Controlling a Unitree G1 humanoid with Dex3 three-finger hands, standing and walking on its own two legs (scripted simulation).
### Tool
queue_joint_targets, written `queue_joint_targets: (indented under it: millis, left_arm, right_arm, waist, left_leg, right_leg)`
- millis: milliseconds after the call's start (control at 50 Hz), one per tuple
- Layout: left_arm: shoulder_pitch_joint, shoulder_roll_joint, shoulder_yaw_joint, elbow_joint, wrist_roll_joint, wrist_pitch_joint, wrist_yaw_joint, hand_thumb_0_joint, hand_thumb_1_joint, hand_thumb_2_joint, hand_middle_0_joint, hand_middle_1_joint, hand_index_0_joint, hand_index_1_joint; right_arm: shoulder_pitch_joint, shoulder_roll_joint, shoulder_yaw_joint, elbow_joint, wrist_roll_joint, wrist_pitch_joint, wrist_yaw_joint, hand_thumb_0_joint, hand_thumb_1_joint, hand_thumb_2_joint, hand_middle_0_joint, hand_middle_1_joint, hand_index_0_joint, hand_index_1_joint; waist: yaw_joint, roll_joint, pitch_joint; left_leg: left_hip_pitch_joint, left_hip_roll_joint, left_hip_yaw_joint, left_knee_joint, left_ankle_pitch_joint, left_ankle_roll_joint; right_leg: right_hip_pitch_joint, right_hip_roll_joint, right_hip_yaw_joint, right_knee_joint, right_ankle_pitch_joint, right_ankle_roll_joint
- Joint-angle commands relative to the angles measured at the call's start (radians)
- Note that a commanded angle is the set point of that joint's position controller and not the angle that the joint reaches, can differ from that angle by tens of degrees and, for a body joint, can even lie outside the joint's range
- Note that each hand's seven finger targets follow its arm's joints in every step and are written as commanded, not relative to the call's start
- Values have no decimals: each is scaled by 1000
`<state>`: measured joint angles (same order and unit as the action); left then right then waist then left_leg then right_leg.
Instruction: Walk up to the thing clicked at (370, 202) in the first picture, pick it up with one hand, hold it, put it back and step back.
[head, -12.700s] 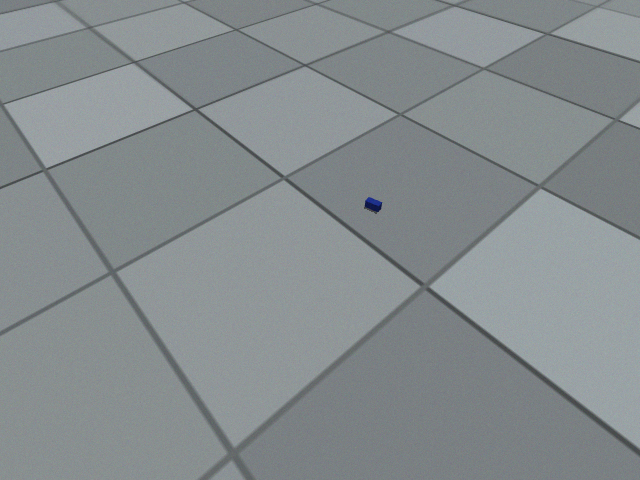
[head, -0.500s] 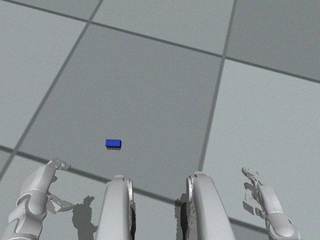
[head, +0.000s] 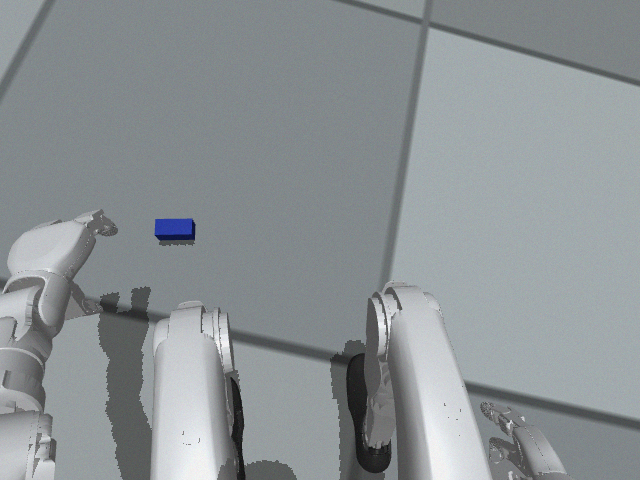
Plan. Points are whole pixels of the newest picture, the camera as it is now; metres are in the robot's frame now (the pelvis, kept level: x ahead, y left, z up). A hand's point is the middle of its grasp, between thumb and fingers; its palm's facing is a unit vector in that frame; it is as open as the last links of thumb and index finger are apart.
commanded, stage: rise first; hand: left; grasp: from above
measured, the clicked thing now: (175, 229) +0.51 +0.22 -0.37
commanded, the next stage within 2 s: none
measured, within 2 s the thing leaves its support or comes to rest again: neither
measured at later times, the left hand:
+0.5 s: hand (103, 255) +0.42 +0.29 -0.21, palm faces -0.49 -0.06 -0.87, open 11.7 cm
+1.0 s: hand (117, 247) +0.44 +0.28 -0.23, palm faces -0.47 -0.02 -0.88, open 11.8 cm
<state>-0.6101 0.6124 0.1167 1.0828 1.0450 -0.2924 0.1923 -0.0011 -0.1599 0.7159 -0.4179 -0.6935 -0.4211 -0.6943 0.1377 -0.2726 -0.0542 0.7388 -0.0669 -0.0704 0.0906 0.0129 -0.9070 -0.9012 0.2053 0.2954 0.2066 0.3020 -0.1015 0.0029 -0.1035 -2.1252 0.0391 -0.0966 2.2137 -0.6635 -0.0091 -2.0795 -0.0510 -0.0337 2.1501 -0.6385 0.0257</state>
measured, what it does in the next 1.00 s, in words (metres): lowers itself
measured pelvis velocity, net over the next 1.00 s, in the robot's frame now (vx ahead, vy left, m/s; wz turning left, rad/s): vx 0.01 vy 0.00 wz -0.02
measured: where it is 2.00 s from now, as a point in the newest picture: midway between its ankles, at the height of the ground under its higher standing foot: (299, 444)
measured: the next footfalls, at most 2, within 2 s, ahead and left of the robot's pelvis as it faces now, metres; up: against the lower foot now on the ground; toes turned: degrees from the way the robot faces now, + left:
none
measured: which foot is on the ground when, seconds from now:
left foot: down 0.00-1.00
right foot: down 0.00-1.00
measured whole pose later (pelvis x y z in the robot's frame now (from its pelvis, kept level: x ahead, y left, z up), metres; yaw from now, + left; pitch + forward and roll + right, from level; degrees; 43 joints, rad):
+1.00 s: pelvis +0.01 +0.00 -0.06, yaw -1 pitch +34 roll -6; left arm -0.85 0.69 0.10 1.42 1.35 -0.32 0.46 0.00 -0.14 0.68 -0.42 -0.65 -0.43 -0.64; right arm 0.11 -0.27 -0.02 0.79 -0.18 -0.03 0.14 0.01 -0.92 -0.90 0.21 0.30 0.21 0.30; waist -0.19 -0.02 -0.08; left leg -2.31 0.02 -0.12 2.41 -0.70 -0.01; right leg -2.25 -0.05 -0.03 2.34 -0.68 0.04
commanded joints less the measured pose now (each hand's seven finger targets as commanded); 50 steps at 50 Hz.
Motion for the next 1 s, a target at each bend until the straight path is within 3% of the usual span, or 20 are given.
queue_joint_targets:
  millis: [0,40,60,180,300,460,620,640,740,780,820,880,900,980]
  left_arm:
    - [-291,291,51,-81,52,-21,92,0,-136,704,-411,-616,-410,-617]
    - [-326,277,31,-51,74,-23,108,0,-153,717,-406,-610,-401,-615]
    - [-335,301,47,-52,86,-22,119,0,-145,710,-422,-587,-414,-595]
    - [-385,297,21,35,144,-13,150,0,-150,704,-409,-608,-405,-611]
    - [-423,298,18,52,178,-18,173,0,-118,670,-438,-587,-437,-588]
    - [-451,307,10,113,225,-35,206,0,-130,678,-426,-604,-425,-604]
    - [-460,304,11,145,258,-44,244,0,-130,671,-434,-609,-433,-609]
    - [-506,330,26,103,259,-51,253,0,-126,670,-425,-616,-428,-612]
    - [-483,325,16,176,285,-49,273,0,-143,683,-420,-628,-420,-627]
    - [-496,336,32,160,289,-52,287,0,-139,680,-418,-634,-421,-630]
    - [-491,304,15,186,282,-43,293,0,-157,694,-395,-662,-401,-656]
    - [-525,331,28,190,284,-36,304,0,-144,681,-403,-655,-410,-646]
    - [-511,331,27,202,287,-32,307,0,-153,689,-406,-653,-410,-649]
    - [-514,315,20,212,282,-26,311,0,-164,696,-391,-668,-397,-662]
  right_arm:
    - [122,-223,-71,-58,-8,-2,-5,0,-893,-900,200,300,200,299]
    - [126,-220,-66,-52,-13,6,1,0,-898,-901,200,300,200,300]
    - [133,-223,-67,-48,-17,9,1,0,-900,-902,200,300,200,300]
    - [141,-227,-64,-32,-36,20,13,0,-904,-903,200,300,200,300]
    - [151,-226,-59,-17,-50,26,21,0,-908,-904,200,300,200,300]
    - [146,-227,-54,0,-65,31,28,0,-906,-902,200,300,200,300]
    - [161,-223,-52,15,-83,37,33,0,-912,-904,200,300,200,300]
    - [152,-229,-57,14,-83,38,33,0,-908,-902,200,300,200,300]
    - [148,-223,-48,20,-93,39,35,0,-909,-903,200,300,200,300]
    - [155,-225,-49,21,-97,39,35,0,-909,-902,200,300,200,300]
    - [155,-226,-47,24,-104,34,37,0,-908,-902,200,300,200,300]
    - [155,-232,-47,30,-104,31,36,0,-908,-902,200,300,200,300]
    - [152,-229,-45,29,-105,30,36,0,-910,-903,200,300,200,300]
    - [157,-225,-39,36,-112,25,37,0,-908,-902,200,300,200,300]
  waist:
    - [-1,178,-599]
    - [-15,196,-589]
    - [-6,197,-609]
    - [-37,202,-600]
    - [-40,205,-630]
    - [-54,200,-612]
    - [-70,215,-628]
    - [-65,234,-653]
    - [-76,198,-612]
    - [-76,208,-642]
    - [-84,210,-626]
    - [-89,217,-630]
    - [-80,220,-632]
    - [-94,214,-616]
  left_leg:
    - [452,-46,40,-273,8,31]
    - [438,-49,44,-254,16,32]
    - [449,-51,49,-247,32,32]
    - [414,-55,51,-204,44,35]
    - [409,-58,58,-161,107,36]
    - [382,-58,60,-128,103,39]
    - [379,-60,73,-89,153,39]
    - [379,-58,71,-93,145,38]
    - [335,-61,76,-70,132,43]
    - [340,-62,76,-70,143,43]
    - [347,-60,76,-70,144,42]
    - [340,-61,74,-61,136,43]
    - [339,-63,76,-64,127,41]
    - [310,-66,83,-49,138,44]
  right_leg:
    - [207,42,-85,-201,22,-57]
    - [190,41,-88,-185,32,-57]
    - [198,42,-87,-184,43,-58]
    - [163,41,-93,-150,54,-57]
    - [166,42,-94,-120,105,-55]
    - [130,43,-97,-91,100,-55]
    - [144,45,-94,-73,142,-52]
    - [134,46,-96,-64,136,-53]
    - [133,48,-92,-66,132,-52]
    - [144,47,-90,-56,140,-51]
    - [128,47,-97,-53,140,-49]
    - [115,45,-97,-46,138,-50]
    - [117,47,-93,-49,129,-53]
    - [136,47,-90,-50,143,-46]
